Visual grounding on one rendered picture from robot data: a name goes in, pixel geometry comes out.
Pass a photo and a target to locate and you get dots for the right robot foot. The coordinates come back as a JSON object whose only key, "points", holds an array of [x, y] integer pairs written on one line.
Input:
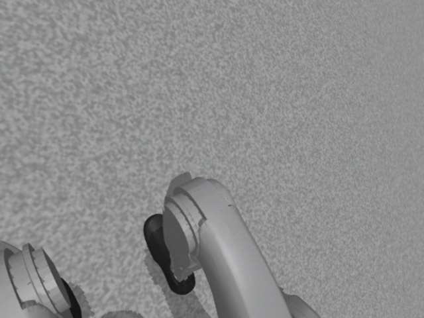
{"points": [[153, 233]]}

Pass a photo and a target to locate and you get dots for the right robot hand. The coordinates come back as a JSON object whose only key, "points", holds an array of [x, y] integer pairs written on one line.
{"points": [[297, 307]]}

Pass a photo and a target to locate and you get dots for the left robot foot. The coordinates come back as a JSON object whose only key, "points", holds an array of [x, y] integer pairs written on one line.
{"points": [[75, 308]]}

